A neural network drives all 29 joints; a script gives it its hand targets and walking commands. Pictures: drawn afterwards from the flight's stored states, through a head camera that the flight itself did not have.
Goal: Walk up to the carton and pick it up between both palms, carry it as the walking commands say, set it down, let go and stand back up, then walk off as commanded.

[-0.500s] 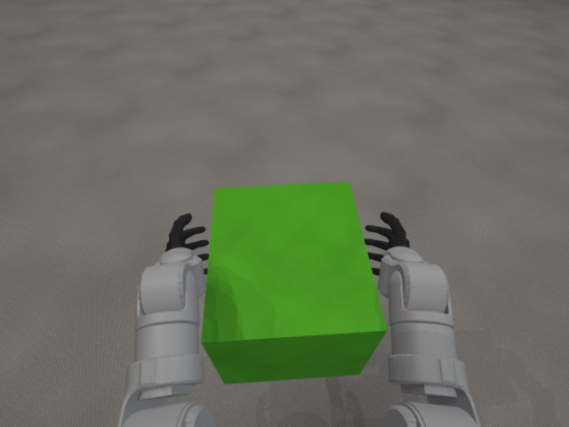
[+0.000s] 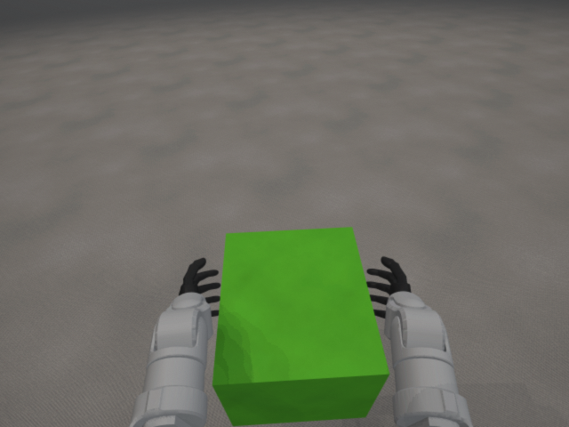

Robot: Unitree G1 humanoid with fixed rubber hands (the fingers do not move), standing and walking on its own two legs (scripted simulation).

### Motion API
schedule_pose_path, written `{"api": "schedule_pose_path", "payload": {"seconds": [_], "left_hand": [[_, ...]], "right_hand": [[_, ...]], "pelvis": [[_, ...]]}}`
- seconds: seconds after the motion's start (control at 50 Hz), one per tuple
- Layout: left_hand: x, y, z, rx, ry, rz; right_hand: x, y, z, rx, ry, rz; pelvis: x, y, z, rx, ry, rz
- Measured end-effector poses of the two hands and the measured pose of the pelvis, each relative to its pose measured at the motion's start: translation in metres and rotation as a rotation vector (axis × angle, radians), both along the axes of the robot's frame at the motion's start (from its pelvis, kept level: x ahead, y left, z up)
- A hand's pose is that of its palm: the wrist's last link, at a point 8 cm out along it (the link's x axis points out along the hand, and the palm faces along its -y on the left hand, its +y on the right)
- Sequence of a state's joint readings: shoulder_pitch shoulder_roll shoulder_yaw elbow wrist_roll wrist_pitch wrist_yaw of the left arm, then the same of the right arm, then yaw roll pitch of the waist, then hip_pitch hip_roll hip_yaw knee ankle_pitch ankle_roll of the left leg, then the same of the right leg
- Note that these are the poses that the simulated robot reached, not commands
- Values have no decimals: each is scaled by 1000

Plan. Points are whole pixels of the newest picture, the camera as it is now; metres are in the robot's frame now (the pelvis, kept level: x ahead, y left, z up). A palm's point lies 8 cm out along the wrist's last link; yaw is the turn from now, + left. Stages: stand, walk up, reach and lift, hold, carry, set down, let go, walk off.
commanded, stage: hold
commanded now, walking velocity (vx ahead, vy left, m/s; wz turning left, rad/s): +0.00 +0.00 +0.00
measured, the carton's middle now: (294, 323) +0.33 -0.01 -0.05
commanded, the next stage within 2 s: set down in 0.34 s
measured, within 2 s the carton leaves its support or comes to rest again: neither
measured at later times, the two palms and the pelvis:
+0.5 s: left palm (203, 288) +0.33 +0.13 +0.06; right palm (408, 291) +0.31 -0.18 +0.05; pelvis +0.03 -0.01 +0.01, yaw +1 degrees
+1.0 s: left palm (206, 298) +0.36 +0.15 -0.01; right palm (388, 305) +0.34 -0.17 -0.02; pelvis +0.06 +0.01 +0.01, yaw +0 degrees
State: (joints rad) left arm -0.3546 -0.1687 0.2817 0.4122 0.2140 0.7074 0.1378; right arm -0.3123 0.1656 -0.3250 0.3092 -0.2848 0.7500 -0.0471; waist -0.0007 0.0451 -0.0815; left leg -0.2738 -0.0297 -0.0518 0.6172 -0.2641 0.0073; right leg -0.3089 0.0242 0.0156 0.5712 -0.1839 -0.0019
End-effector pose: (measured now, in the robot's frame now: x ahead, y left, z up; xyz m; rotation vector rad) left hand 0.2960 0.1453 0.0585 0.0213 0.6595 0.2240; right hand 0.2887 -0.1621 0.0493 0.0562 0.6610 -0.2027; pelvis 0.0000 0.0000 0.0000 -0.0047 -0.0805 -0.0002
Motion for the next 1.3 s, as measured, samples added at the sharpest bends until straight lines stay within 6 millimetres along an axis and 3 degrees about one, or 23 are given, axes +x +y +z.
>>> {"api": "schedule_pose_path", "payload": {"seconds": [0.1, 0.18, 0.4, 0.64, 0.98, 1.12, 1.3], "left_hand": [[12, -6, 26, 27, -97, 32], [18, -14, 26, -19, -100, 1], [23, -17, 3, -109, 5, -74], [45, -7, -3, -121, -5, -104], [64, 0, -64, -107, 50, -116], [66, 2, -91, -95, 54, -120], [58, 6, -138, -42, 61, -99]], "right_hand": [[18, -3, 31, 0, -95, -11], [26, -13, 43, -25, -104, -27], [17, -24, 6, -11, 23, -28], [36, -16, -1, -52, 29, -5], [48, -9, -68, -61, 118, 29], [49, -6, -90, -83, 119, 25], [48, 0, -135, -97, 111, 42]], "pelvis": [[2, -8, 1, 7, -19, 7], [6, -13, 4, 13, -27, 9], [20, -13, 11, 18, -3, 10], [38, -4, 11, 10, 16, 10], [57, 5, 10, -4, 128, 8], [53, 10, 7, -18, 224, 10], [34, 17, -9, -34, 381, 6]]}}
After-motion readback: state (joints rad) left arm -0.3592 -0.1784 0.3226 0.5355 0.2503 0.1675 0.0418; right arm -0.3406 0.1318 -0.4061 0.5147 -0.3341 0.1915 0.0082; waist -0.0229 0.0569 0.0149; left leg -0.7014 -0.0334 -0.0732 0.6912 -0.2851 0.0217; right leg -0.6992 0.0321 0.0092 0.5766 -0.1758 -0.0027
